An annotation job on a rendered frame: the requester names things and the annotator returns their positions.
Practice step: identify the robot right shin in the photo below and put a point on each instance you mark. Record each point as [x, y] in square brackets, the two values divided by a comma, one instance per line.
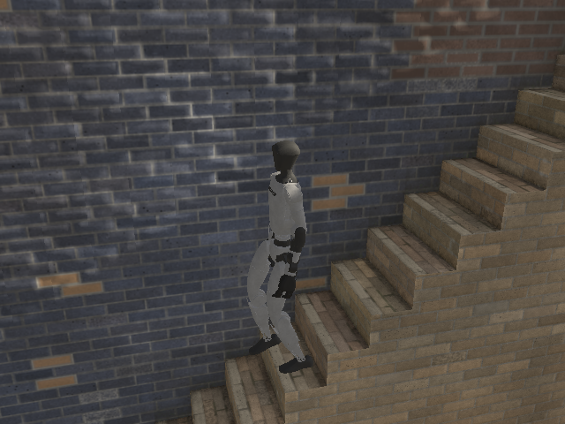
[261, 317]

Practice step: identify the robot left forearm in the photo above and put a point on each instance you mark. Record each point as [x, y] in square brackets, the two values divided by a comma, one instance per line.
[293, 257]

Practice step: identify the left robot upper arm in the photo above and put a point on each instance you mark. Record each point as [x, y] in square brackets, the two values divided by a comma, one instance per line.
[294, 198]

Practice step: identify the left robot hand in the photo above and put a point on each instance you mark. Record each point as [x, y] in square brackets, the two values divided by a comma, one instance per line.
[287, 284]

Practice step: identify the right robot hand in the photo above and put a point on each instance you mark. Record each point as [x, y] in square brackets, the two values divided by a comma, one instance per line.
[272, 262]

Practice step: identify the humanoid robot torso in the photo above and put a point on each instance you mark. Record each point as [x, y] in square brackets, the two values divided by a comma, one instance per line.
[280, 219]

